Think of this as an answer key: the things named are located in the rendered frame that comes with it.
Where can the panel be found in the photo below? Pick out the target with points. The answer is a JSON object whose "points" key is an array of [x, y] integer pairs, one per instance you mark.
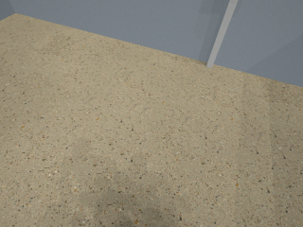
{"points": [[225, 23]]}

